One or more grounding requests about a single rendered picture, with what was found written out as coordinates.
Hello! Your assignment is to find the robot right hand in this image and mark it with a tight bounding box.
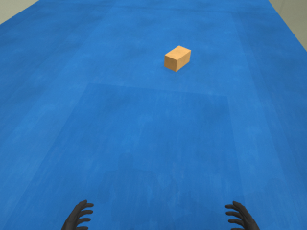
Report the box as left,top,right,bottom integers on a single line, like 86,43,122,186
225,201,260,230

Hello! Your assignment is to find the robot left hand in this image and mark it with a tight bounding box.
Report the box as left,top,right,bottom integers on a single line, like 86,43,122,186
61,200,94,230

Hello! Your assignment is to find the carton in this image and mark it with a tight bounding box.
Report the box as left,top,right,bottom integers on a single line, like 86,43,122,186
164,45,191,72

